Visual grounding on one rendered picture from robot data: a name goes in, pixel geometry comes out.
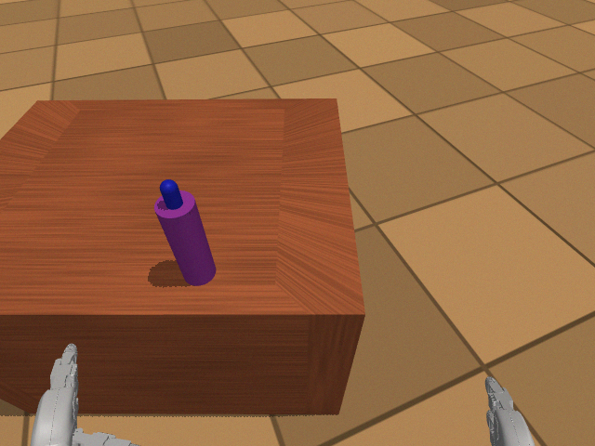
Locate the left robot hand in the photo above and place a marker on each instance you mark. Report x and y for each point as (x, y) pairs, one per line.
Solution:
(55, 423)

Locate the right robot hand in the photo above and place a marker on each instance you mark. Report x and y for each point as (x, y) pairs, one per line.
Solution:
(507, 426)

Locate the bottle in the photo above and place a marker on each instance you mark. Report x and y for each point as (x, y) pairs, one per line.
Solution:
(179, 217)

